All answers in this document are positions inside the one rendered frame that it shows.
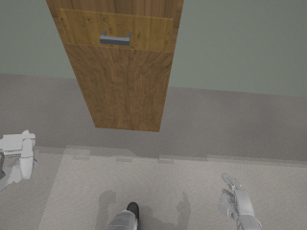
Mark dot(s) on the right robot hand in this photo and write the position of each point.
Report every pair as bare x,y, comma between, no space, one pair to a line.
239,202

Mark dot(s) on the drawer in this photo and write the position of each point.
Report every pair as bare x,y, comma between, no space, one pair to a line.
146,32

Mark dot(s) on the robot right forearm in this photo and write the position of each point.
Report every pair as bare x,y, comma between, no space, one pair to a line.
248,222

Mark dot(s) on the left robot hand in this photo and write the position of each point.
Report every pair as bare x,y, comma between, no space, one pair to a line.
17,145

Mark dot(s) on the handle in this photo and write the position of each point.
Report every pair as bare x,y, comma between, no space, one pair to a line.
115,40

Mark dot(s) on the cabinet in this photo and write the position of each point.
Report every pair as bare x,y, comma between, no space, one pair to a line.
123,88

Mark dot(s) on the left robot thigh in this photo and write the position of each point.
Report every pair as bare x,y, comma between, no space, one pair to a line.
123,221

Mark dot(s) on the robot left foot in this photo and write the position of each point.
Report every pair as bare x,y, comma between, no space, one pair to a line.
133,207

